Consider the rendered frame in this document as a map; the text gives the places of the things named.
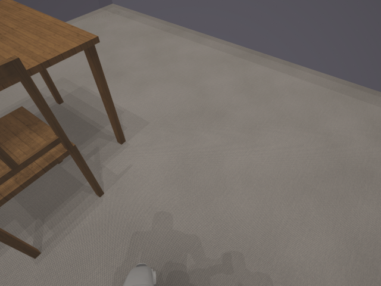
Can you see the left robot thigh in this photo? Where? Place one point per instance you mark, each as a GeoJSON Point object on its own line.
{"type": "Point", "coordinates": [141, 276]}

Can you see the table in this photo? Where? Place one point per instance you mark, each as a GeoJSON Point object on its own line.
{"type": "Point", "coordinates": [40, 41]}

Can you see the chair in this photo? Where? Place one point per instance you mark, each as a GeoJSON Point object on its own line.
{"type": "Point", "coordinates": [29, 147]}

